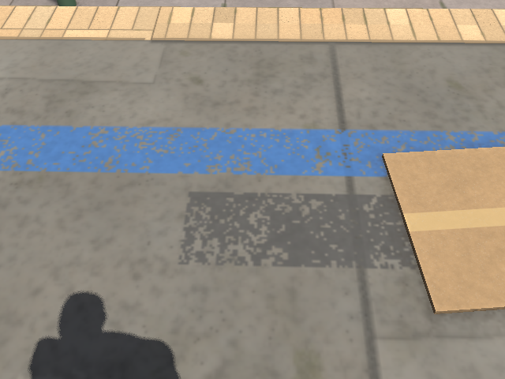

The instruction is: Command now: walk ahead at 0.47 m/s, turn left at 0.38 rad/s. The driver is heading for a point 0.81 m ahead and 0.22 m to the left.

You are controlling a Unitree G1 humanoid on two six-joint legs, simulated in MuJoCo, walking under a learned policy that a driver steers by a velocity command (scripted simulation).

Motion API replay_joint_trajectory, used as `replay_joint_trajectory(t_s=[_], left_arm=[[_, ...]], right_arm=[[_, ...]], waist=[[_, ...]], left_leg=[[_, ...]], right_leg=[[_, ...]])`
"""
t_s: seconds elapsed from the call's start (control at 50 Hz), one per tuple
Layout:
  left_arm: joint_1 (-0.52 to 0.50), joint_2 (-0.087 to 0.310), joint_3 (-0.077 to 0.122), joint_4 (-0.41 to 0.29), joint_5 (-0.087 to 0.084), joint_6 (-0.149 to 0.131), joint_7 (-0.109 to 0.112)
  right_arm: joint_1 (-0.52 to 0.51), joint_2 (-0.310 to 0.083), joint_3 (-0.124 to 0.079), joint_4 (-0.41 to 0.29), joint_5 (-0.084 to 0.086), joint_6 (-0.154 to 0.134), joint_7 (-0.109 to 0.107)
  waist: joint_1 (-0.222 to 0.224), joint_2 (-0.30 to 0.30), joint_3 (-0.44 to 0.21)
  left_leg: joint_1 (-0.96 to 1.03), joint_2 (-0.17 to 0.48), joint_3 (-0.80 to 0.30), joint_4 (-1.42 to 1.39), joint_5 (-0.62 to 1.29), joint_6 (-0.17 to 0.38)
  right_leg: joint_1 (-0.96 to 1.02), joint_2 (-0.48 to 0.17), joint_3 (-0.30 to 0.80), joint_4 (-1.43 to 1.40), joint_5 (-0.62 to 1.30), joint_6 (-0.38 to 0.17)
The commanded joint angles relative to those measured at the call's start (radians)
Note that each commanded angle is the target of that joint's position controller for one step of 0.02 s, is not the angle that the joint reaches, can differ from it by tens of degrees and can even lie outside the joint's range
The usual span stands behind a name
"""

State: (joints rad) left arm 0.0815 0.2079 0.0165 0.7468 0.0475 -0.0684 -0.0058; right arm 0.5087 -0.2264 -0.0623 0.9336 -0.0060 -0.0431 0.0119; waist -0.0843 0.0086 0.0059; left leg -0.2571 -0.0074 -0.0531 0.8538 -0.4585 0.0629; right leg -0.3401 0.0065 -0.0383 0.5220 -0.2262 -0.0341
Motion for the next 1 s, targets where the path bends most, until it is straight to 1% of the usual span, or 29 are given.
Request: replay_joint_trajectory(t_s=[0.02, 0.04, 0.08, 0.12, 0.18, 0.24, 0.28, 0.32, 0.36, 0.38, 0.4, 0.42, 0.44, 0.46, 0.48, 0.5, 0.52, 0.56, 0.62, 0.68, 0.72, 0.84, 0.86, 0.9, 0.92, 0.94, 0.96, 0.98, 1.0], left_arm=[[0.225, 0.148, 0.049, 0.03, -0.003, -0.001, 0.016], [0.19, 0.11, 0.039, 0.032, -0.009, -0.005, 0.016], [0.187, 0.09, 0.034, 0.052, -0.018, -0.013, 0.017], [0.223, 0.098, 0.039, 0.081, -0.026, -0.026, 0.016], [0.249, 0.089, 0.037, 0.109, -0.027, -0.033, 0.019], [0.241, 0.111, 0.04, 0.122, -0.029, -0.035, 0.021], [0.258, 0.145, 0.048, 0.134, -0.028, -0.035, 0.023], [0.288, 0.168, 0.054, 0.151, -0.027, -0.029, 0.026], [0.305, 0.198, 0.06, 0.163, -0.022, -0.017, 0.03], [0.316, 0.213, 0.064, 0.169, -0.017, -0.006, 0.032], [0.327, 0.22, 0.064, 0.167, -0.019, 0.004, 0.031], [0.354, 0.186, 0.054, 0.143, -0.014, 0.006, 0.024], [0.362, 0.095, 0.039, 0.066, -0.031, -0.002, 0.001], [0.216, 0.194, 0.055, 0.037, -0.021, -0.014, -0.002], [0.17, 0.168, 0.048, 0.022, -0.034, -0.024, -0.004], [0.191, 0.153, 0.041, 0.036, -0.033, -0.031, 0.001], [0.192, 0.145, 0.041, 0.037, -0.018, -0.019, 0.004], [0.239, 0.139, 0.04, 0.052, 0.005, 0.019, 0.005], [0.192, 0.117, 0.036, 0.032, 0.004, 0.043, -0.003], [0.052, 0.125, 0.038, -0.015, 0.0, 0.045, -0.005], [-0.016, 0.125, 0.037, -0.036, -0.004, 0.042, -0.007], [-0.157, 0.11, 0.023, -0.087, -0.013, 0.024, -0.023], [-0.159, 0.114, 0.023, -0.093, -0.015, 0.02, -0.025], [-0.095, 0.134, 0.029, -0.079, -0.017, 0.013, -0.024], [-0.03, 0.152, 0.037, -0.059, -0.018, 0.01, -0.018], [0.085, 0.17, 0.048, -0.021, -0.02, 0.004, -0.008], [0.229, 0.2, 0.061, 0.016, -0.014, -0.005, 0.005], [0.379, 0.279, 0.079, 0.028, 0.006, -0.01, 0.017], [0.375, 0.337, 0.098, 0.059, -0.003, 0.003, 0.007]], right_arm=[[-0.115, -0.098, -0.028, -0.094, -0.009, -0.014, 0.008], [-0.122, -0.086, -0.031, -0.086, -0.017, -0.005, 0.015], [-0.111, -0.072, -0.032, -0.076, -0.034, 0.015, 0.032], [-0.16, -0.053, -0.028, -0.097, -0.034, 0.023, 0.041], [-0.283, -0.038, -0.017, -0.14, -0.035, 0.023, 0.051], [-0.41, -0.027, 0.002, -0.187, -0.028, 0.02, 0.065], [-0.468, -0.038, 0.006, -0.208, -0.03, 0.021, 0.071], [-0.488, -0.051, 0.005, -0.22, -0.032, 0.022, 0.071], [-0.439, -0.075, -0.004, -0.212, -0.038, 0.023, 0.062], [-0.351, -0.092, -0.013, -0.188, -0.038, 0.02, 0.057], [-0.207, -0.122, -0.029, -0.142, -0.045, 0.013, 0.046], [-0.082, -0.213, -0.059, -0.114, -0.052, 0.009, 0.027], [-0.134, -0.316, -0.079, -0.149, -0.024, 0.019, 0.02], [-0.101, -0.303, -0.078, -0.152, -0.008, 0.034, 0.01], [-0.148, -0.264, -0.068, -0.137, -0.008, 0.033, -0.003], [-0.191, -0.21, -0.054, -0.132, -0.003, 0.027, -0.007], [-0.23, -0.186, -0.045, -0.136, -0.001, 0.017, -0.011], [-0.267, -0.158, -0.033, -0.146, 0.004, -0.001, -0.008], [-0.229, -0.185, -0.04, -0.135, 0.004, -0.015, -0.003], [-0.164, -0.189, -0.043, -0.121, 0.005, -0.014, -0.004], [-0.125, -0.187, -0.044, -0.113, 0.006, -0.016, -0.004], [-0.021, -0.169, -0.032, -0.081, -0.007, -0.021, -0.019], [-0.017, -0.173, -0.03, -0.078, -0.009, -0.023, -0.022], [-0.051, -0.195, -0.031, -0.08, -0.012, -0.027, -0.029], [-0.065, -0.206, -0.032, -0.079, -0.013, -0.031, -0.03], [-0.074, -0.213, -0.032, -0.073, -0.015, -0.032, -0.027], [-0.078, -0.202, -0.027, -0.073, -0.015, -0.037, -0.024], [-0.047, -0.133, -0.007, -0.107, 0.001, -0.042, -0.02], [0.044, -0.107, -0.006, -0.102, 0.006, -0.041, -0.013]], waist=[[0.145, -0.091, -0.005], [0.121, -0.126, 0.031], [0.092, -0.164, 0.042], [0.077, -0.137, 0.04], [0.081, -0.124, 0.068], [0.087, -0.124, 0.088], [0.093, -0.105, 0.098], [0.092, -0.087, 0.09], [0.066, -0.095, 0.036], [0.031, -0.097, -0.018], [-0.031, -0.068, -0.103], [-0.07, 0.047, -0.208], [0.009, 0.295, -0.31], [-0.055, 0.11, -0.285], [-0.024, 0.064, -0.151], [0.029, -0.011, -0.057], [0.069, -0.02, -0.024], [0.114, -0.01, -0.034], [0.114, 0.001, -0.011], [0.068, 0.024, 0.038], [0.041, 0.032, 0.043], [-0.017, 0.051, 0.053], [-0.014, 0.058, 0.054], [0.026, 0.076, 0.048], [0.054, 0.082, 0.025], [0.109, 0.063, -0.032], [0.176, 0.031, -0.119], [0.209, -0.095, -0.257], [0.141, -0.306, -0.269]], left_leg=[[-0.478, 0.056, -0.022, 0.263, 0.078, 0.04], [-0.452, 0.072, -0.009, 0.234, 0.118, 0.03], [-0.421, 0.072, 0.015, 0.251, 0.18, 0.005], [-0.46, 0.071, 0.021, 0.258, 0.227, -0.007], [-0.506, 0.081, 0.039, 0.168, 0.326, -0.019], [-0.406, 0.075, 0.084, -0.04, 0.453, -0.007], [-0.352, 0.062, 0.123, -0.132, 0.441, 0.014], [-0.314, 0.037, 0.159, -0.184, 0.381, 0.045], [-0.212, -0.027, 0.204, -0.207, 0.277, 0.088], [-0.107, -0.069, 0.215, -0.229, 0.232, 0.112], [0.1, -0.099, 0.197, -0.292, 0.239, 0.144], [0.335, 0.065, -0.045, -0.344, 0.09, 0.199], [0.58, 0.352, -0.662, -0.505, 0.059, 0.357], [0.569, 0.337, -0.671, -0.577, 0.124, 0.341], [0.463, 0.321, -0.519, -0.566, 0.212, 0.32], [0.3, 0.275, -0.418, -0.574, 0.359, 0.276], [0.201, 0.224, -0.345, -0.58, 0.458, 0.247], [0.1, 0.171, -0.268, -0.602, 0.566, 0.236], [0.046, 0.126, -0.23, -0.639, 0.522, 0.232], [0.076, 0.114, -0.258, -0.669, 0.427, 0.21], [0.12, 0.111, -0.273, -0.661, 0.429, 0.195], [0.251, 0.133, -0.267, -0.597, 0.633, 0.166], [0.265, 0.145, -0.273, -0.585, 0.672, 0.158], [0.28, 0.165, -0.255, -0.556, 0.774, 0.128], [0.283, 0.16, -0.232, -0.5, 0.916, 0.111], [0.289, 0.131, -0.189, -0.361, 1.042, 0.093], [0.216, 0.088, -0.137, -0.166, 0.991, 0.073], [0.012, 0.012, -0.075, 0.15, 0.676, 0.04], [-0.266, -0.143, -0.006, 0.381, -0.039, 0.005]], right_leg=[[0.404, -0.343, 0.387, -0.306, -0.155, -0.099], [0.348, -0.296, 0.281, -0.326, -0.045, -0.077], [0.3, -0.246, 0.157, -0.331, 0.147, -0.066], [0.304, -0.259, 0.096, -0.328, 0.325, -0.086], [0.289, -0.262, 0.007, -0.344, 0.395, -0.1], [0.235, -0.242, -0.082, -0.359, 0.393, -0.087], [0.258, -0.258, -0.108, -0.356, 0.429, -0.083], [0.329, -0.276, -0.139, -0.295, 0.57, -0.075], [0.39, -0.279, -0.173, -0.133, 0.855, -0.067], [0.394, -0.274, -0.187, 0.021, 0.929, -0.065], [0.313, -0.26, -0.206, 0.245, 0.846, -0.048], [0.11, -0.226, -0.215, 0.558, 0.478, -0.019], [-0.29, 0.005, -0.122, 0.934, -0.326, 0.043], [-0.41, -0.013, 0.06, 0.96, -0.257, 0.029], [-0.448, -0.066, 0.071, 0.917, -0.17, 0.018], [-0.382, -0.108, 0.07, 0.793, -0.114, 0.016], [-0.313, -0.129, 0.079, 0.718, -0.112, 0.023], [-0.206, -0.127, 0.074, 0.65, -0.11, 0.045], [-0.221, -0.118, 0.051, 0.533, -0.035, 0.072], [-0.313, -0.116, 0.053, 0.389, 0.092, 0.095], [-0.339, -0.104, 0.061, 0.307, 0.162, 0.098], [-0.311, -0.054, 0.029, 0.114, 0.209, 0.063], [-0.284, -0.047, 0.028, 0.088, 0.194, 0.049], [-0.175, -0.027, 0.016, 0.023, 0.136, 0.005], [-0.079, 0.004, -0.001, 0.004, 0.089, -0.018], [0.057, 0.038, -0.022, -0.042, 0.071, -0.043], [0.256, -0.008, 0.024, -0.064, 0.078, -0.08], [0.505, -0.242, 0.359, -0.089, -0.088, -0.161], [0.611, -0.399, 0.796, -0.234, -0.064, -0.278]])
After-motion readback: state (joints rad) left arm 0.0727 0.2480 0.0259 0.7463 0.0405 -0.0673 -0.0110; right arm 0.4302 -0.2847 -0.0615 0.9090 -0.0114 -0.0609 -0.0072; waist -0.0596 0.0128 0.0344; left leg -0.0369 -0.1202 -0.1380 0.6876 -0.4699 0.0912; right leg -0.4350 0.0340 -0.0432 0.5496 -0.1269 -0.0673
